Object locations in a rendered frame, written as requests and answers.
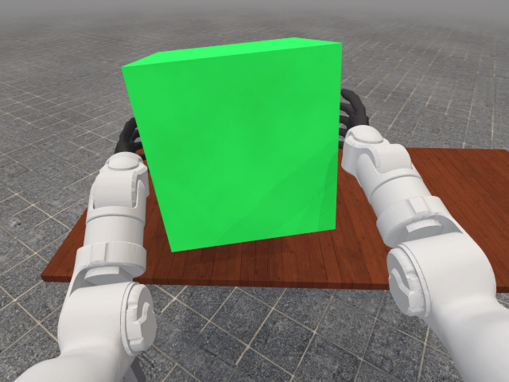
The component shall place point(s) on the robot right hand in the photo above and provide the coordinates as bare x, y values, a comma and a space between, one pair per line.
356, 111

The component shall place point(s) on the left robot upper arm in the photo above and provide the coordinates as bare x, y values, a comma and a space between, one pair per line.
102, 329

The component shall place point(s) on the robot left hand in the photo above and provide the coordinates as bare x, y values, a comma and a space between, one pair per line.
126, 139

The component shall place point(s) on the table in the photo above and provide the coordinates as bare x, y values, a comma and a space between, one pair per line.
473, 184

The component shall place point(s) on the right robot upper arm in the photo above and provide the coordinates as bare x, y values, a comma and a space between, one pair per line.
446, 281

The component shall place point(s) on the robot right forearm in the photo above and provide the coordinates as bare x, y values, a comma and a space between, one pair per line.
405, 208

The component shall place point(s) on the carton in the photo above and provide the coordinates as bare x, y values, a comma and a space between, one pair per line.
241, 140

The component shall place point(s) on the robot left forearm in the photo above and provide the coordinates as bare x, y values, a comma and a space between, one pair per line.
113, 249

